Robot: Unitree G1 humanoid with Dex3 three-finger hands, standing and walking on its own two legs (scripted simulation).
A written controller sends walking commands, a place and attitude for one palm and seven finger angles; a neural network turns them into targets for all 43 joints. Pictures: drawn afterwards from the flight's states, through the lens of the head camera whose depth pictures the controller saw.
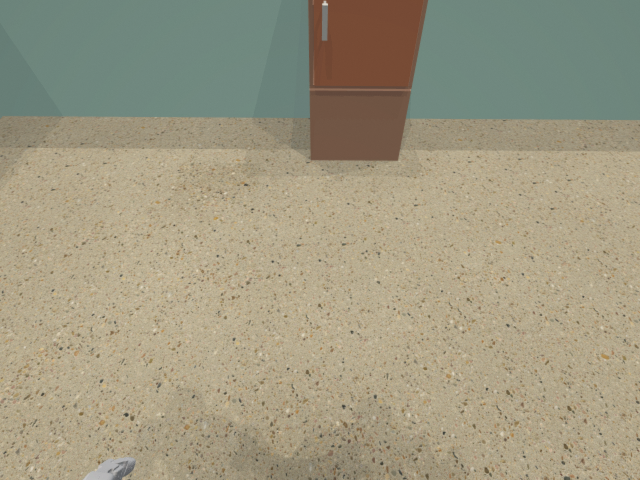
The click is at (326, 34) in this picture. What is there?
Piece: cupboard door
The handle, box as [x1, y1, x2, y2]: [322, 1, 327, 40]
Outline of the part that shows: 325,1 322,3 322,40 326,40 327,30 327,3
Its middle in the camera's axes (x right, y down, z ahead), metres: +0.01 -0.85 +1.50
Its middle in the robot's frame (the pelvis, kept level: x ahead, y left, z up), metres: +1.69 +0.07 -0.07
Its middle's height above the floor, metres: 0.70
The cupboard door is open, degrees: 0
